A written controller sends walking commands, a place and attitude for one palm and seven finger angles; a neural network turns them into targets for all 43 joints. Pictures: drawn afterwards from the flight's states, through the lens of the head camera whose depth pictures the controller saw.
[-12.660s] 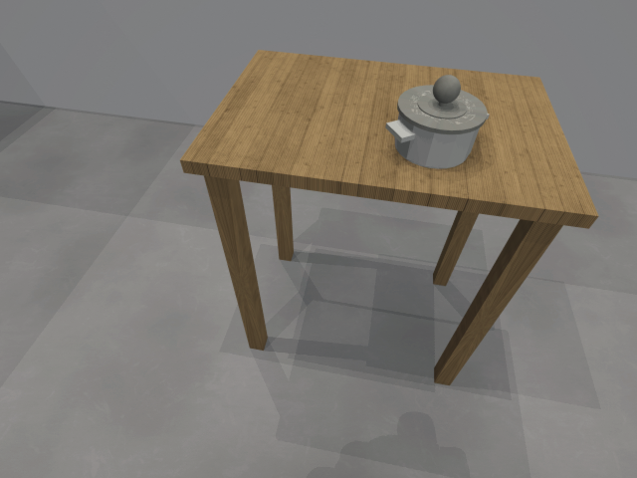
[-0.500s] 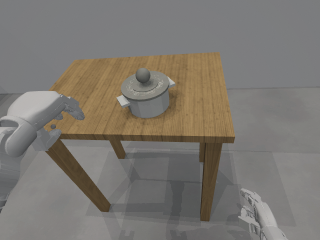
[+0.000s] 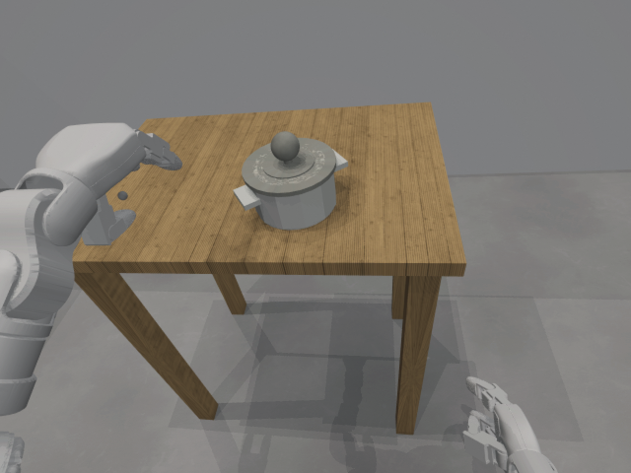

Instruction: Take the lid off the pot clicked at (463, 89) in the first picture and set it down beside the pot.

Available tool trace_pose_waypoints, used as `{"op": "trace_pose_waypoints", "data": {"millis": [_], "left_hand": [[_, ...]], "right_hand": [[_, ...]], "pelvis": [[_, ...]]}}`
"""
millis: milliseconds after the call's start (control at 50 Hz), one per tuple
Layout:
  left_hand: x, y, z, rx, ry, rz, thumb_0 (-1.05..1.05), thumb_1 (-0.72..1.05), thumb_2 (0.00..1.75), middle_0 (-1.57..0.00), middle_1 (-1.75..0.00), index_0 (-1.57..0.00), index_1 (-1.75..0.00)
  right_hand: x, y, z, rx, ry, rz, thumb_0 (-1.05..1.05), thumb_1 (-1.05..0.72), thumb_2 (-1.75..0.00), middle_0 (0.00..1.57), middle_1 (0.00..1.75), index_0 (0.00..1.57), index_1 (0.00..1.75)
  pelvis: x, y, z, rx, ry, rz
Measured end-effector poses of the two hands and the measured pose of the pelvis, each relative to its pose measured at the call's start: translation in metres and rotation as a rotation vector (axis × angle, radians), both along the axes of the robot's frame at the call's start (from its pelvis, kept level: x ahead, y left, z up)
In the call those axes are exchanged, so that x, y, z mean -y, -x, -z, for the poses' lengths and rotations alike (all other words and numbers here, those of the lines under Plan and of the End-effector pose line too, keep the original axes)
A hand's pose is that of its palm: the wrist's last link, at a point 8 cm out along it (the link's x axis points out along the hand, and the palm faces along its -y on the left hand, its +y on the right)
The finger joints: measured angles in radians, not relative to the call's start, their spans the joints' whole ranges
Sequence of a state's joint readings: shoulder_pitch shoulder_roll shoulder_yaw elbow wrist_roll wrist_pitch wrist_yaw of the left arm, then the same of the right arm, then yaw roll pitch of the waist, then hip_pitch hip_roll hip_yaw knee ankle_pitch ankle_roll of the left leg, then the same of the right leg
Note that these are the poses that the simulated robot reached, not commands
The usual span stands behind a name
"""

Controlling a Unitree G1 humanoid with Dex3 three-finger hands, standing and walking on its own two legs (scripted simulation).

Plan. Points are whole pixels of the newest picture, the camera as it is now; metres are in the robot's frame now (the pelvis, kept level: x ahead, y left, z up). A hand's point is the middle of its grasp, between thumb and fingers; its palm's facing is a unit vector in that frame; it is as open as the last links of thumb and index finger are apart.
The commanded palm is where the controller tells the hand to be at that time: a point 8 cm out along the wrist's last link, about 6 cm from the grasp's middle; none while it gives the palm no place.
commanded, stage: move the open hand above the knob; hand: left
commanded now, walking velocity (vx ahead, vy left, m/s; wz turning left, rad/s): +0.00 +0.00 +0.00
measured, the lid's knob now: (285, 146) +0.55 +0.12 +0.16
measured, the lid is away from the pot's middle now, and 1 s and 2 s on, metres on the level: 0.00 0.00 0.00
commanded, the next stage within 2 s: none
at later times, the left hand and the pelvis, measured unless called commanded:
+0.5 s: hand (177, 169) +0.38 +0.20 +0.24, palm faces -0.03 -0.01 -1.00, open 9.9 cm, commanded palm +0.34 +0.20 +0.30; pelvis +0.02 -0.01 +0.00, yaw +1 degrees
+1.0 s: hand (225, 140) +0.44 +0.16 +0.24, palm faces -0.10 -0.02 -0.99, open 9.9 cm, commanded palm +0.41 +0.16 +0.30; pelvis +0.03 -0.01 +0.00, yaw +1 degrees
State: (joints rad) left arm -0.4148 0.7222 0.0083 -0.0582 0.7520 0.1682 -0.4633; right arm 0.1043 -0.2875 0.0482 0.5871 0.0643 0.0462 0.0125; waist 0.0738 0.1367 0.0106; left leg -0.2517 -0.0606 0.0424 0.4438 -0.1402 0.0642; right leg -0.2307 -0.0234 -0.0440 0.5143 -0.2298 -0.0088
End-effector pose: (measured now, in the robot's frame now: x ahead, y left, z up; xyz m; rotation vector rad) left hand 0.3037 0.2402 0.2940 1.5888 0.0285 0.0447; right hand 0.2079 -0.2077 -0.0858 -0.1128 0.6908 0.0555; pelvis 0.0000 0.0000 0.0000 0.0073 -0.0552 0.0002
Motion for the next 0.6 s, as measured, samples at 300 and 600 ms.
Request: {"op": "trace_pose_waypoints", "data": {"millis": [300, 600], "left_hand": [[0.016, -0.021, 0.004, -0.034, 0.017, 0.017, 0.0, -0.37, 1.68, -0.89, -0.08, -0.9, -0.08], [0.044, -0.072, 0.002, -0.06, 0.028, 0.018, 0.0, -0.37, 1.68, -0.89, -0.08, -0.9, -0.08]], "right_hand": [[0.001, -0.015, 0.002, -0.023, 0.019, -0.023, 0.01, -0.9, -0.9, 0.2, 0.3, 0.2, 0.3], [0.011, -0.013, 0.009, -0.079, 0.0, 0.006, 0.01, -0.9, -0.9, 0.2, 0.3, 0.2, 0.3]], "pelvis": [[0.002, -0.008, 0.0, -0.01, 0.0, -0.019], [0.007, -0.02, 0.0, -0.038, -0.007, -0.008]]}}
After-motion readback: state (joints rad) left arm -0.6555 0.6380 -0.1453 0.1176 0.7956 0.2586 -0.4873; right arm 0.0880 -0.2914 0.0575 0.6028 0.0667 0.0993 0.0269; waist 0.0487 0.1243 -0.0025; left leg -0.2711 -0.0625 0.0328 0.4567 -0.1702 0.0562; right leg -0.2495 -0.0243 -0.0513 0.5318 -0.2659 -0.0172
